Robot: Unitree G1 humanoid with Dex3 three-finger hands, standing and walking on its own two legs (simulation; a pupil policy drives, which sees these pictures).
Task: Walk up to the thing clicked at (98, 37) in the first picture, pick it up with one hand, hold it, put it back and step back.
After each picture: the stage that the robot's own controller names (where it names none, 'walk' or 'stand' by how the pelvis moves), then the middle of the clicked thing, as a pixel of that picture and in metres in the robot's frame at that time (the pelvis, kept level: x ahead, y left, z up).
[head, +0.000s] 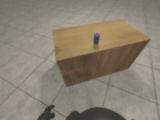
stand; (96, 39) +0.86 +0.01 -0.04
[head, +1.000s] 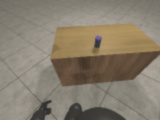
rise first; (97, 42) +0.77 +0.02 -0.02
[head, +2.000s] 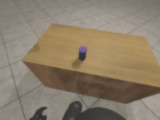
rise first; (82, 53) +0.51 +0.16 -0.01
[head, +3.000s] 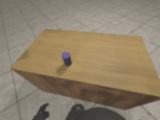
walk; (67, 59) +0.45 +0.25 -0.01
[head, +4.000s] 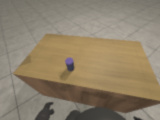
stand; (70, 64) +0.43 +0.22 -0.04
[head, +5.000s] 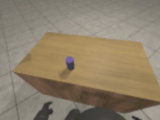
stand; (70, 63) +0.43 +0.22 -0.04
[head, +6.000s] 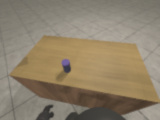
stand; (66, 66) +0.42 +0.24 -0.05
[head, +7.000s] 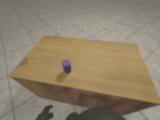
stand; (66, 66) +0.41 +0.24 -0.05
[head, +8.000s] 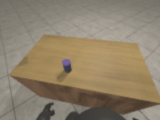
rise first; (67, 66) +0.42 +0.24 -0.04
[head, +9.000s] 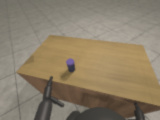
rise first; (71, 65) +0.42 +0.23 -0.04
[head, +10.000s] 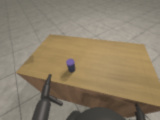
go down; (71, 65) +0.42 +0.22 -0.04
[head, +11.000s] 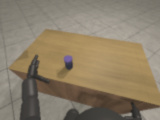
go down; (68, 62) +0.43 +0.22 -0.03
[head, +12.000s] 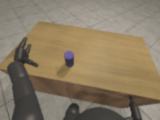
go down; (69, 59) +0.42 +0.19 +0.01
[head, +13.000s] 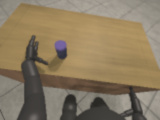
close in; (61, 50) +0.44 +0.21 +0.05
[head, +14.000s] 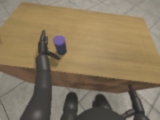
close in; (60, 46) +0.46 +0.21 +0.07
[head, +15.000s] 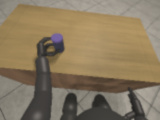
lift; (58, 43) +0.48 +0.22 +0.07
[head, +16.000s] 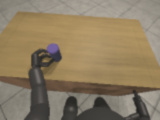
lift; (55, 53) +0.43 +0.23 +0.06
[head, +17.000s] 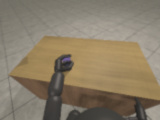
close; (67, 64) +0.44 +0.23 -0.01
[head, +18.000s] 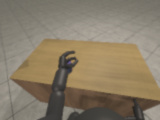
close; (68, 66) +0.43 +0.23 -0.02
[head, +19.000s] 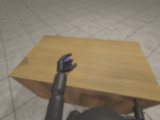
close; (68, 64) +0.43 +0.22 -0.02
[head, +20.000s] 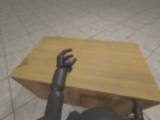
close; (68, 65) +0.43 +0.22 -0.03
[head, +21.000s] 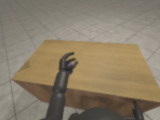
close; (68, 67) +0.42 +0.23 -0.03
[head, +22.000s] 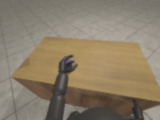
close; (68, 65) +0.43 +0.22 -0.03
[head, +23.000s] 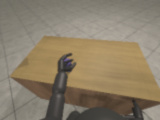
close; (68, 65) +0.43 +0.23 -0.03
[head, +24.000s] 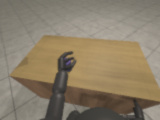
rise first; (67, 65) +0.43 +0.23 -0.03
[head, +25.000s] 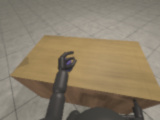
rise first; (68, 64) +0.43 +0.23 -0.03
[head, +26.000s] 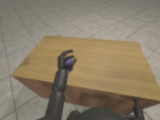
close; (68, 64) +0.44 +0.22 -0.03
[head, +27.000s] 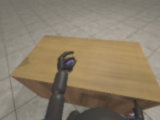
rise first; (68, 65) +0.43 +0.22 -0.03
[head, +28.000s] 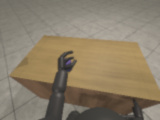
close; (67, 65) +0.43 +0.22 -0.03
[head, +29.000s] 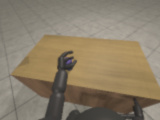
close; (68, 64) +0.44 +0.22 -0.03
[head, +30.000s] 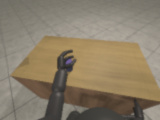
close; (68, 65) +0.43 +0.22 -0.03
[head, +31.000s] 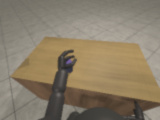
close; (68, 66) +0.43 +0.22 -0.03
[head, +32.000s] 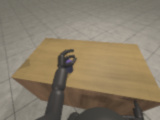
close; (69, 66) +0.43 +0.22 -0.03
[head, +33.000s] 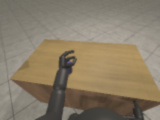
close; (68, 67) +0.43 +0.22 -0.03
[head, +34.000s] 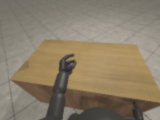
close; (68, 68) +0.42 +0.23 -0.03
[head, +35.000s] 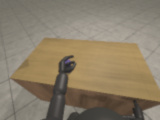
close; (67, 66) +0.43 +0.23 -0.03
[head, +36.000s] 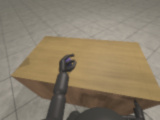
close; (68, 65) +0.43 +0.23 -0.03
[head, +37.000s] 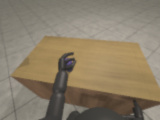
close; (68, 65) +0.43 +0.22 -0.03
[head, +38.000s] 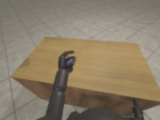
close; (68, 65) +0.43 +0.22 -0.03
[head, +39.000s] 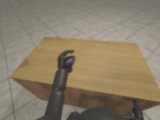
close; (68, 66) +0.43 +0.22 -0.03
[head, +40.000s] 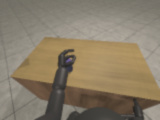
close; (68, 65) +0.44 +0.22 -0.03
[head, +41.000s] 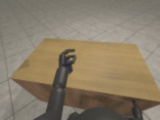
close; (68, 66) +0.43 +0.22 -0.03
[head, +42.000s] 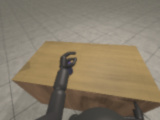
stand; (68, 68) +0.43 +0.22 -0.03
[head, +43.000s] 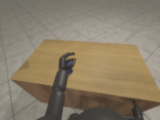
close; (68, 67) +0.42 +0.22 -0.03
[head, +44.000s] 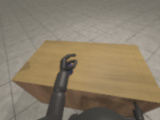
close; (68, 68) +0.42 +0.22 -0.03
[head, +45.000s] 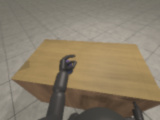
close; (68, 67) +0.43 +0.22 -0.03
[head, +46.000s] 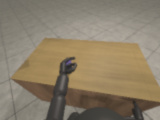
close; (68, 67) +0.42 +0.22 -0.03
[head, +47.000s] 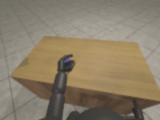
close; (67, 65) +0.43 +0.23 -0.03
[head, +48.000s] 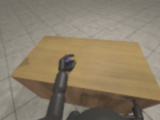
close; (68, 65) +0.43 +0.22 -0.03
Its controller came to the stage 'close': yes
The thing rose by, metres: 0.00
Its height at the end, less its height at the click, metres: +0.00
